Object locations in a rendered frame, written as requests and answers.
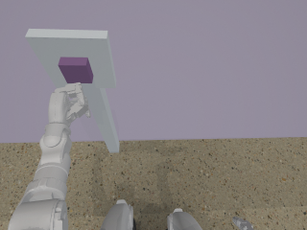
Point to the robot left upper arm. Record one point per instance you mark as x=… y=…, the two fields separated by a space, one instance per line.
x=47 y=214

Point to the robot right shin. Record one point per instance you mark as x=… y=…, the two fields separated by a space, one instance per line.
x=178 y=210

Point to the robot right hand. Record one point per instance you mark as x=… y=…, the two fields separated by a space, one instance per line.
x=242 y=224

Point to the robot left hand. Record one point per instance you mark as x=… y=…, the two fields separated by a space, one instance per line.
x=61 y=110

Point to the left robot thigh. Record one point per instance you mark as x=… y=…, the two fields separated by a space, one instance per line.
x=119 y=217

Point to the button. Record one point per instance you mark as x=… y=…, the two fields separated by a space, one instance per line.
x=76 y=69

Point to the robot left forearm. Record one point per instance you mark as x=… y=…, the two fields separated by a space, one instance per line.
x=53 y=168

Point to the panel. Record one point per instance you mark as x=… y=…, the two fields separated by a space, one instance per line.
x=50 y=45

